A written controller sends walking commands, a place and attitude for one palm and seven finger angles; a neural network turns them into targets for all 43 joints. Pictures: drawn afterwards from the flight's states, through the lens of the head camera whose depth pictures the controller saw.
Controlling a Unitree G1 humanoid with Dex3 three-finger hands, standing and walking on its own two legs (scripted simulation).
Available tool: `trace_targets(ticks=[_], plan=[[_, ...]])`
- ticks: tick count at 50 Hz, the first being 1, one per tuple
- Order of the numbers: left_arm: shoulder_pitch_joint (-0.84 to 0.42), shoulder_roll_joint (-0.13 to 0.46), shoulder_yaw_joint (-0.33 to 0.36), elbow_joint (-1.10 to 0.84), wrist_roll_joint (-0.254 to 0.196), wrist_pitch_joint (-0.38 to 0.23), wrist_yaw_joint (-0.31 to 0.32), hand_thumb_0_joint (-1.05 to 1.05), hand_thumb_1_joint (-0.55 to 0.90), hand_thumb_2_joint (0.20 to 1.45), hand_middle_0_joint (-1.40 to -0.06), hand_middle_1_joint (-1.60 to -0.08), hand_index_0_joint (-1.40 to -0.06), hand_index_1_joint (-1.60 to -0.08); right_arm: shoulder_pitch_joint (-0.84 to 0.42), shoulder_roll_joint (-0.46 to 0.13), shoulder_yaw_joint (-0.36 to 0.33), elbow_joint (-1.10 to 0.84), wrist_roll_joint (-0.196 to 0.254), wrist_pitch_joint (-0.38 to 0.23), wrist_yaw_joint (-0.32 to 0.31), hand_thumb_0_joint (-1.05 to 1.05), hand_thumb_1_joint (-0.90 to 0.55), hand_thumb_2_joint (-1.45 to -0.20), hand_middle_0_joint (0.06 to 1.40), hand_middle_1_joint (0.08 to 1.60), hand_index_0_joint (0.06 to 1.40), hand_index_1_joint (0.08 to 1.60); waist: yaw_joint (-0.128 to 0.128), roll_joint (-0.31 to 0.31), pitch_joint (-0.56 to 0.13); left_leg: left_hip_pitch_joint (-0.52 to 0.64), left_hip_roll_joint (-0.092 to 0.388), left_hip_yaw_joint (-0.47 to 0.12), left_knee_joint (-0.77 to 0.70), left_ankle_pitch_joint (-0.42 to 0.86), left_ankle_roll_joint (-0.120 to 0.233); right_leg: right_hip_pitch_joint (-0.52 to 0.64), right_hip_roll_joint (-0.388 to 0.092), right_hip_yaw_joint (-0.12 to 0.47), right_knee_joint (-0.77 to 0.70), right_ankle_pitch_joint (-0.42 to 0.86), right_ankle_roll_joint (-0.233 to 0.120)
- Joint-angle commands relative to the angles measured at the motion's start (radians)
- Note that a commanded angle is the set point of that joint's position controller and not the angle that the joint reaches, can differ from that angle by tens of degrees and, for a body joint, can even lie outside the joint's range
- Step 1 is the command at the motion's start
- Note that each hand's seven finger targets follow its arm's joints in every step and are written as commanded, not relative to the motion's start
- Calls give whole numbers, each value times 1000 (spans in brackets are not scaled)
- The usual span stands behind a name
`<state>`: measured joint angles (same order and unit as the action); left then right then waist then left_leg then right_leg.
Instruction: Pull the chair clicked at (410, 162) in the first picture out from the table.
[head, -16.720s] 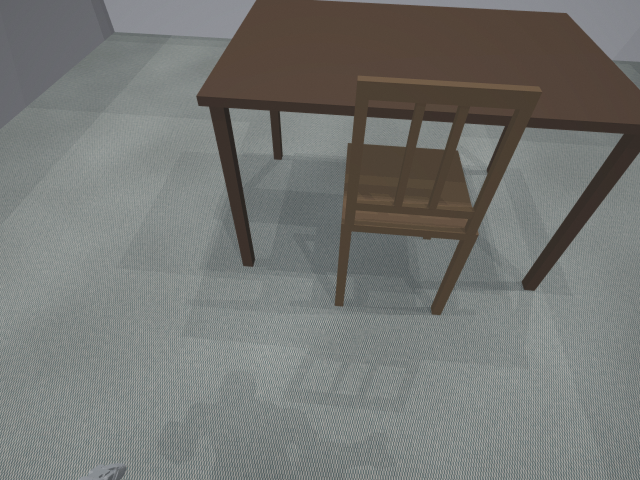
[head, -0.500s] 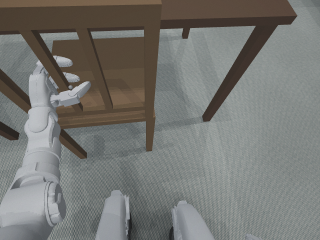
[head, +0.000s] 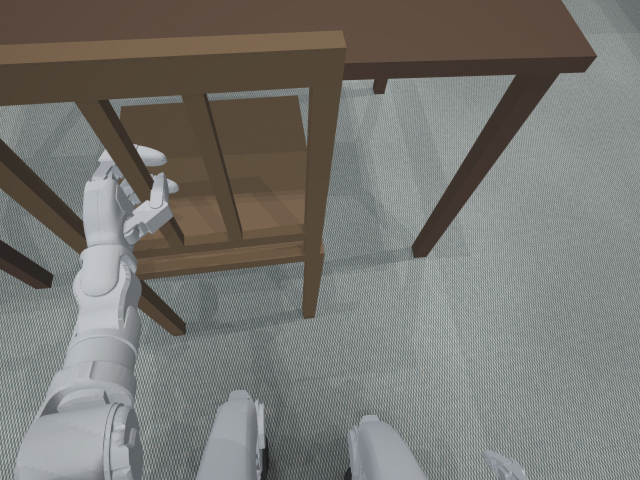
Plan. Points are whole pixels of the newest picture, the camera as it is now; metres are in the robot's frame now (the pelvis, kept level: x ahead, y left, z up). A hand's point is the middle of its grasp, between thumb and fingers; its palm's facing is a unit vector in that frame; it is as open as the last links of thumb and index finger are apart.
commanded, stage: hook a spindle and tug to test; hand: left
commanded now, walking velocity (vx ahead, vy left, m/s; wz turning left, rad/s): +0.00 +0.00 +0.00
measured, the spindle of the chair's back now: (144, 187) +0.47 +0.22 +0.03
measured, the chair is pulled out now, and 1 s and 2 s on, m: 0.02 0.10 0.14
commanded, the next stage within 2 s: step backward, pulling the chair out in 0.28 s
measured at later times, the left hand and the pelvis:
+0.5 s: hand (163, 210) +0.43 +0.19 +0.04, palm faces +0.17 -0.97 -0.15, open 5.4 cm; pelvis -0.01 +0.00 +0.03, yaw +1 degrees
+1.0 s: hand (188, 253) +0.37 +0.15 +0.05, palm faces +0.07 -0.98 -0.16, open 5.2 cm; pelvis -0.03 +0.00 +0.10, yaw +0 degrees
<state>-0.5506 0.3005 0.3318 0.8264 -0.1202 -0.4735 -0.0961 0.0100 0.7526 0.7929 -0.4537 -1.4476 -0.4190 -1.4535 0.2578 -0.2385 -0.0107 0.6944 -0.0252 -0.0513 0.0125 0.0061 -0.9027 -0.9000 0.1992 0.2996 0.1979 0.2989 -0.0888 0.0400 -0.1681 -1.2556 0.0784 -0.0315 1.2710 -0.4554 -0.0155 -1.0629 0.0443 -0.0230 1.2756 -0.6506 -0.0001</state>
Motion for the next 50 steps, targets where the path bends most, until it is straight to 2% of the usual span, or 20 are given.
trace_targets(ticks=[1,6,11,13,18,19,20,21,22,24,25,27,29,32,36,38,39,43,45,50], plan=[[-270,151,-13,-236,4,-88,-18,0,900,900,-500,-1450,-500,-1450,104,-159,-62,-72,-2,-28,-13,0,-900,-900,200,300,200,300,-5,82,-472,617,-53,-19,-92,348,22,-5,30,-16,-180,446,-20],[-241,187,17,-233,2,-86,-24,0,900,900,-500,-1450,-500,-1450,98,-160,-60,-76,-1,-29,-18,0,-900,-900,200,300,200,300,6,58,-470,584,-53,-14,-88,345,23,17,29,-9,-173,463,-19],[-208,172,10,-247,-6,-79,-30,0,900,900,-500,-1450,-500,-1450,89,-157,-59,-87,2,-32,-19,0,-900,-900,200,300,200,300,12,60,-471,572,-56,-8,-88,331,24,28,27,-6,-174,461,-18],[-236,156,-9,-240,-5,-76,-27,0,900,900,-500,-1450,-500,-1450,87,-156,-59,-83,3,-34,-21,0,-900,-900,200,300,200,300,-4,42,-443,557,-55,-8,-87,310,26,16,27,-5,-178,446,-15],[-275,183,9,-213,-1,-79,-23,0,900,900,-500,-1450,-500,-1450,91,-162,-59,-71,0,-41,-27,0,-900,-900,200,300,200,300,-7,24,-443,528,-57,-7,-79,275,30,11,25,2,-179,420,-12],[-337,218,23,-239,3,-85,-21,0,900,900,-500,-1450,-500,-1450,94,-167,-57,-67,1,-44,-32,0,-900,-900,200,300,200,300,-11,41,-463,539,-55,-8,-74,284,32,14,25,9,-175,428,-13],[-380,530,63,-330,122,57,95,0,900,900,-500,-1450,-500,-1450,115,-186,-56,-139,62,41,-54,0,-900,-900,200,300,200,300,61,152,-602,825,-28,19,-238,288,50,377,-46,113,-379,443,-27],[-354,375,-31,-358,115,135,136,0,900,900,-500,-1450,-500,-1450,113,-148,-43,-170,70,66,-74,0,-900,-900,200,300,200,300,18,165,-528,856,-46,27,-285,325,63,417,-37,76,-439,568,-17],[-266,305,-74,-312,111,201,160,0,900,900,-500,-1450,-500,-1450,93,-149,-40,-176,78,86,-85,0,-900,-900,200,300,200,300,12,130,-487,852,-43,25,-310,348,59,426,-42,62,-454,611,-7],[-156,222,-132,-151,109,296,190,0,900,900,-500,-1450,-500,-1450,87,-158,-32,-166,81,120,-103,0,-900,-900,200,300,200,300,-7,-8,-371,811,-29,5,-365,343,59,449,-44,40,-492,633,10],[-172,203,-163,-105,116,316,200,0,900,900,-500,-1450,-500,-1450,89,-157,-26,-149,80,134,-107,0,-900,-900,200,300,200,300,-15,-13,-318,800,-21,5,-389,368,59,473,-56,48,-514,693,19],[-267,237,-154,-47,121,321,222,0,900,900,-500,-1450,-500,-1450,90,-168,-21,-130,75,150,-114,0,-900,-900,200,300,200,300,-23,-16,-269,807,-16,7,-436,411,54,525,-71,50,-558,770,35],[-323,252,-145,11,130,305,233,0,900,900,-500,-1450,-500,-1450,95,-179,-26,-111,67,156,-119,0,-900,-900,200,300,200,300,-17,42,-261,894,-4,1,-477,526,53,528,-63,42,-589,794,40],[-361,183,-194,61,120,273,222,0,900,900,-500,-1450,-500,-1450,90,-170,-34,-88,54,152,-118,0,-900,-900,200,300,200,300,-8,162,-263,1034,25,-31,-532,678,56,512,-34,24,-621,712,35],[-347,139,-214,81,115,256,201,0,900,900,-500,-1450,-500,-1450,77,-169,-50,-72,46,134,-120,0,-900,-900,200,300,200,300,7,194,-280,1133,53,-63,-593,786,54,531,-3,7,-645,643,26],[-340,125,-219,73,109,247,191,0,900,900,-500,-1450,-500,-1450,62,-166,-58,-70,43,125,-120,0,-900,-900,200,300,200,300,5,182,-285,1152,68,-74,-622,767,57,531,7,6,-654,591,25],[-322,131,-204,83,109,247,187,0,900,900,-500,-1450,-500,-1450,57,-168,-63,-66,41,119,-121,0,-900,-900,200,300,200,300,5,136,-292,1153,76,-86,-634,777,64,543,16,3,-648,585,27],[-309,109,-222,50,105,230,174,0,900,900,-500,-1450,-500,-1450,28,-163,-72,-68,36,100,-115,0,-900,-900,200,300,200,300,7,196,-280,1153,102,-104,-686,689,73,545,15,12,-643,467,17],[-301,119,-215,49,103,229,174,0,900,900,-500,-1450,-500,-1450,21,-167,-72,-68,38,94,-115,0,-900,-900,200,300,200,300,10,184,-262,1123,106,-109,-704,625,76,563,15,13,-650,447,15],[-351,148,-210,59,100,213,191,0,900,900,-500,-1450,-500,-1450,3,-162,-64,-48,51,77,-124,0,-900,-900,200,300,200,300,-11,84,-210,998,76,-77,-721,362,76,616,-9,39,-705,455,20]])
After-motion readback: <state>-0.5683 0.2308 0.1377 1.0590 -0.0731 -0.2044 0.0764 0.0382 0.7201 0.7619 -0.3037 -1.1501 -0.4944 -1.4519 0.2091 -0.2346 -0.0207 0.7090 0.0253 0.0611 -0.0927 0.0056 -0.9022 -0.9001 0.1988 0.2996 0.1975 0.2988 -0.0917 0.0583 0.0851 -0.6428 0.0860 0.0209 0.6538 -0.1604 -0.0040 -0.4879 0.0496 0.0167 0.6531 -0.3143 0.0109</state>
